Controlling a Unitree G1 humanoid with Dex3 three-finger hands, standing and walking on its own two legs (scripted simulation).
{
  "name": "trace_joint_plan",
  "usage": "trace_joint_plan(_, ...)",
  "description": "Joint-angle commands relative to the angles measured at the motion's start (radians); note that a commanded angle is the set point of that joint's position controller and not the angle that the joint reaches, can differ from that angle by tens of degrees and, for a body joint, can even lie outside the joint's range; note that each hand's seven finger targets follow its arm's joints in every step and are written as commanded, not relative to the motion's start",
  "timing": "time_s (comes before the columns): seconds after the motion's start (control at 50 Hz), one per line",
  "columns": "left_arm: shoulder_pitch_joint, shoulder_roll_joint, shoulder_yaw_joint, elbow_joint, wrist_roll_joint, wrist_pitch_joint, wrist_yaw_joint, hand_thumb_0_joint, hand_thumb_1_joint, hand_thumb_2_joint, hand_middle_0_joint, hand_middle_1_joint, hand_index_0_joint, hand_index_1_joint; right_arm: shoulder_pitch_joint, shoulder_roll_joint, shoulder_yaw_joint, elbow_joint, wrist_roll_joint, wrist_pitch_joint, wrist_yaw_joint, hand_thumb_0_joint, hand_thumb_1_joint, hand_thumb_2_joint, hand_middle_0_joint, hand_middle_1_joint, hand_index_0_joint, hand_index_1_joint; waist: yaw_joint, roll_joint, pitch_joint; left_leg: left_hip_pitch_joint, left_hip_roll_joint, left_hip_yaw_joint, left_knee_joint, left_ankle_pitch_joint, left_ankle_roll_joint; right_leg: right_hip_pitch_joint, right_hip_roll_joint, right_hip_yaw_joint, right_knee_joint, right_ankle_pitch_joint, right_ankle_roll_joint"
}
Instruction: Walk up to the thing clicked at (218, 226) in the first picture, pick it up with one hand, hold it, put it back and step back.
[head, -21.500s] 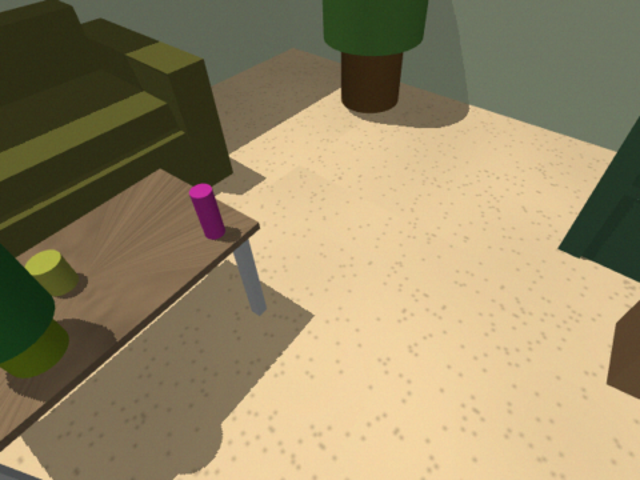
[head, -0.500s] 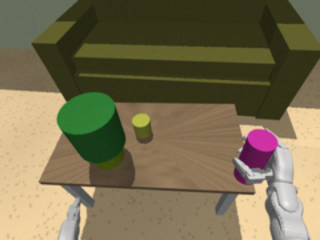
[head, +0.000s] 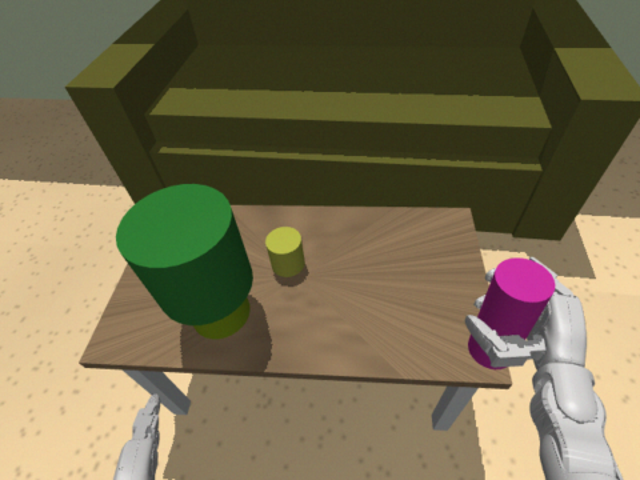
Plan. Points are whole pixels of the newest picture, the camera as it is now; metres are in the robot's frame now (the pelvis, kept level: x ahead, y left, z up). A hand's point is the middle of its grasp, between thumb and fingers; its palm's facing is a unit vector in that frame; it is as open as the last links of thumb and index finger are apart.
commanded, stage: hold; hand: right
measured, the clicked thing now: (505, 318) +0.32 -0.18 +0.04
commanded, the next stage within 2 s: crouch in 0.72 s
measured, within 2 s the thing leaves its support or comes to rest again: neither
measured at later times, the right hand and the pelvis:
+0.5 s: hand (499, 316) +0.32 -0.17 +0.05, palm faces +0.16 +0.99 -0.01, open 8.7 cm; pelvis +0.00 +0.00 +0.00, yaw +0 degrees
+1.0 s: hand (499, 316) +0.33 -0.17 +0.04, palm faces +0.17 +0.98 -0.01, open 8.6 cm; pelvis +0.00 +0.00 +0.00, yaw +0 degrees
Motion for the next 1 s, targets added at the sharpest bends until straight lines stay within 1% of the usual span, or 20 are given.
trace_joint_plan(0.0, -0.045, 0.138, 0.06, -0.209, -0.001, -0.057, 0.008, 0.0, -0.545, 0.045, -0.054, -0.058, -0.056, -0.056, -0.307, -0.132, -0.04, -0.336, 0.017, -0.112, 0.001, 0.0, -0.338, -1.365, 1.323, 1.469, 1.366, 1.469, -0.001, -0.027, -0.315, 0.135, -0.028, 0.024, -0.102, 0.236, 0.017, 0.156, 0.023, 0.006, -0.131, 0.231, -0.012)
trace_joint_plan(0.2, -0.046, 0.128, 0.066, -0.163, 0.0, -0.048, 0.01, 0.0, -0.548, 0.048, -0.053, -0.058, -0.055, -0.056, -0.322, -0.143, -0.056, -0.31, 0.013, -0.111, -0.011, 0.0, -0.296, -1.363, 1.313, 1.469, 1.358, 1.469, 0.003, -0.029, -0.278, 0.109, -0.027, 0.021, -0.108, 0.186, 0.018, 0.131, 0.021, 0.007, -0.133, 0.17, -0.015)
trace_joint_plan(0.26, -0.032, 0.108, 0.043, -0.15, 0.001, -0.054, 0.005, 0.0, -0.541, 0.043, -0.053, -0.058, -0.057, -0.054, -0.303, -0.113, -0.02, -0.331, 0.015, -0.11, -0.003, 0.0, -0.298, -1.363, 1.312, 1.469, 1.358, 1.469, -0.009, -0.054, -0.291, 0.121, -0.026, 0.024, -0.095, 0.226, 0.019, 0.137, 0.022, 0.007, -0.13, 0.22, -0.01)
trace_joint_plan(0.3, -0.061, 0.15, 0.076, -0.196, -0.001, -0.057, 0.01, 0.0, -0.542, 0.043, -0.053, -0.058, -0.056, -0.055, -0.294, -0.12, -0.026, -0.314, 0.015, -0.104, 0.0, 0.0, -0.324, -1.365, 1.325, 1.473, 1.368, 1.473, 0.0, -0.03, -0.298, 0.123, -0.028, 0.029, -0.098, 0.22, 0.017, 0.145, 0.019, 0.01, -0.134, 0.216, -0.01)
trace_joint_plan(0.34, -0.063, 0.091, 0.015, -0.188, -0.003, -0.058, 0.002, 0.0, -0.546, 0.046, -0.054, -0.058, -0.056, -0.056, -0.356, -0.098, 0.001, -0.341, 0.016, -0.109, 0.0, 0.0, -0.302, -1.362, 1.313, 1.468, 1.358, 1.468, -0.004, -0.036, -0.259, 0.1, -0.03, 0.028, -0.102, 0.166, 0.02, 0.122, 0.018, 0.014, -0.148, 0.158, -0.01)
trace_joint_plan(0.4, -0.016, 0.169, 0.101, -0.168, -0.001, -0.056, 0.014, 0.0, -0.541, 0.043, -0.052, -0.057, -0.055, -0.054, -0.3, -0.14, -0.056, -0.285, 0.017, -0.105, -0.008, 0.0, -0.322, -1.351, 1.314, 1.459, 1.356, 1.459, 0.008, -0.015, -0.302, 0.119, -0.029, 0.026, -0.105, 0.201, 0.016, 0.149, 0.019, 0.011, -0.136, 0.189, -0.013)
trace_joint_plan(0.44, -0.02, 0.125, 0.048, -0.184, 0.0, -0.055, 0.005, 0.0, -0.543, 0.043, -0.052, -0.057, -0.055, -0.054, -0.306, -0.13, -0.044, -0.31, 0.019, -0.106, -0.005, 0.0, -0.327, -1.354, 1.324, 1.465, 1.365, 1.465, -0.004, -0.019, -0.258, 0.13, -0.024, 0.022, -0.114, 0.2, 0.014, 0.114, 0.026, 0.002, -0.135, 0.181, -0.016)
trace_joint_plan(0.54, -0.024, 0.158, 0.088, -0.16, 0.0, -0.056, 0.011, 0.0, -0.544, 0.046, -0.052, -0.058, -0.054, -0.055, -0.311, -0.138, -0.053, -0.292, 0.018, -0.103, -0.006, 0.0, -0.313, -1.349, 1.312, 1.457, 1.354, 1.457, 0.006, -0.015, -0.265, 0.119, -0.027, 0.022, -0.107, 0.21, 0.014, 0.119, 0.024, 0.004, -0.13, 0.189, -0.016)
trace_joint_plan(0.56, -0.02, 0.103, 0.037, -0.157, -0.001, -0.052, 0.005, 0.0, -0.546, 0.046, -0.052, -0.057, -0.054, -0.055, -0.313, -0.13, -0.045, -0.328, 0.017, -0.11, -0.005, 0.0, -0.3, -1.347, 1.306, 1.455, 1.349, 1.455, -0.009, -0.023, -0.289, 0.134, -0.024, 0.018, -0.101, 0.233, 0.015, 0.126, 0.025, 0.002, -0.124, 0.217, -0.015)
trace_joint_plan(0.58, -0.046, 0.1, 0.036, -0.182, -0.003, -0.054, 0.005, 0.0, -0.551, 0.048, -0.053, -0.057, -0.054, -0.056, -0.307, -0.124, -0.034, -0.335, 0.016, -0.112, -0.002, 0.0, -0.313, -1.35, 1.305, 1.454, 1.348, 1.454, -0.006, -0.026, -0.302, 0.137, -0.025, 0.017, -0.1, 0.243, 0.016, 0.142, 0.024, 0.002, -0.124, 0.228, -0.015)
trace_joint_plan(0.62, -0.042, 0.15, 0.083, -0.185, 0.0, -0.055, 0.011, 0.0, -0.54, 0.043, -0.053, -0.058, -0.056, -0.055, -0.316, -0.101, -0.006, -0.328, 0.017, -0.112, -0.001, 0.0, -0.319, -1.355, 1.317, 1.463, 1.359, 1.463, 0.016, -0.014, -0.307, 0.131, -0.027, 0.023, -0.094, 0.261, 0.015, 0.154, 0.022, 0.005, -0.123, 0.246, -0.014)
trace_joint_plan(0.68, -0.039, 0.126, 0.053, -0.169, -0.001, -0.051, 0.007, 0.0, -0.545, 0.044, -0.054, -0.057, -0.057, -0.055, -0.315, -0.131, -0.034, -0.322, 0.016, -0.106, -0.001, 0.0, -0.329, -1.355, 1.315, 1.46, 1.357, 1.46, -0.007, -0.039, -0.268, 0.12, -0.026, 0.025, -0.098, 0.223, 0.017, 0.124, 0.022, 0.007, -0.133, 0.218, -0.011)
trace_joint_plan(0.74, -0.032, 0.166, 0.098, -0.178, -0.003, -0.052, 0.012, 0.0, -0.546, 0.046, -0.053, -0.058, -0.055, -0.055, -0.299, -0.128, -0.038, -0.318, 0.015, -0.097, -0.007, 0.0, -0.333, -1.356, 1.316, 1.461, 1.358, 1.461, 0.01, -0.03, -0.288, 0.113, -0.03, 0.025, -0.101, 0.223, 0.017, 0.157, 0.019, 0.009, -0.137, 0.217, -0.01)
trace_joint_plan(0.76, -0.02, 0.131, 0.062, -0.171, -0.002, -0.05, 0.007, 0.0, -0.544, 0.045, -0.054, -0.058, -0.056, -0.056, -0.291, -0.125, -0.037, -0.324, 0.017, -0.099, -0.005, 0.0, -0.321, -1.36, 1.315, 1.465, 1.358, 1.465, 0.002, -0.034, -0.281, 0.125, -0.028, 0.023, -0.103, 0.23, 0.016, 0.151, 0.022, 0.006, -0.135, 0.223, -0.011)
trace_joint_plan(0.8, -0.031, 0.149, 0.084, -0.18, -0.004, -0.044, 0.009, 0.0, -0.543, 0.054, -0.051, -0.067, -0.061, -0.058, -0.294, -0.133, -0.05, -0.305, 0.019, -0.097, -0.008, 0.0, -0.241, -1.356, 1.268, 1.452, 1.32, 1.452, 0.007, -0.002, -0.276, 0.124, -0.028, 0.025, -0.102, 0.243, 0.015, 0.13, 0.023, 0.006, -0.13, 0.231, -0.014)
trace_joint_plan(0.84, -0.03, 0.096, 0.032, -0.156, -0.004, -0.043, 0.002, 0.0, -0.53, 0.045, -0.044, -0.057, -0.051, -0.05, -0.303, -0.124, -0.039, -0.302, 0.017, -0.099, -0.004, 0.0, -0.314, -1.334, 1.329, 1.456, 1.368, 1.456, -0.004, -0.019, -0.256, 0.122, -0.021, 0.013, -0.108, 0.223, 0.016, 0.114, 0.027, -0.003, -0.123, 0.202, -0.017)
trace_joint_plan(0.88, -0.05, 0.148, 0.088, -0.161, -0.001, -0.046, 0.008, 0.0, -0.524, 0.04, -0.045, -0.058, -0.054, -0.049, -0.331, -0.137, -0.06, -0.267, 0.017, -0.105, -0.005, 0.0, -0.31, -1.362, 1.346, 1.484, 1.388, 1.484, 0.014, -0.013, -0.258, 0.094, -0.024, 0.017, -0.099, 0.207, 0.015, 0.11, 0.022, 0.003, -0.121, 0.185, -0.018)
trace_joint_plan(0.9, -0.043, 0.138, 0.075, -0.155, 0.001, -0.044, 0.007, 0.0, -0.536, 0.047, -0.045, -0.056, -0.05, -0.051, -0.319, -0.118, -0.036, -0.25, 0.013, -0.107, -0.002, 0.0, -0.306, -1.35, 1.336, 1.47, 1.377, 1.471, 0.019, -0.006, -0.259, 0.096, -0.022, 0.013, -0.096, 0.22, 0.016, 0.103, 0.024, 0.002, -0.116, 0.194, -0.019)
trace_joint_plan(0.96, -0.05, 0.12, 0.057, -0.174, 0.002, -0.051, 0.004, 0.0, -0.526, 0.039, -0.047, -0.057, -0.055, -0.048, -0.367, -0.127, -0.057, -0.181, 0.008, -0.126, 0.001, 0.0, -0.301, -1.369, 1.348, 1.491, 1.392, 1.491, 0.025, 0.011, -0.253, 0.07, -0.021, 0.009, -0.08, 0.209, 0.013, 0.08, 0.022, 0.004, -0.095, 0.18, -0.022)
trace_joint_plan(0.98, -0.061, 0.157, 0.092, -0.198, 0.003, -0.053, 0.008, 0.0, -0.531, 0.041, -0.048, -0.056, -0.055, -0.049, -0.395, -0.142, -0.073, -0.158, 0.008, -0.133, 0.001, 0.0, -0.287, -1.359, 1.333, 1.478, 1.377, 1.478, 0.039, 0.023, -0.264, 0.051, -0.024, 0.012, -0.073, 0.191, 0.013, 0.075, 0.02, 0.009, -0.091, 0.163, -0.022)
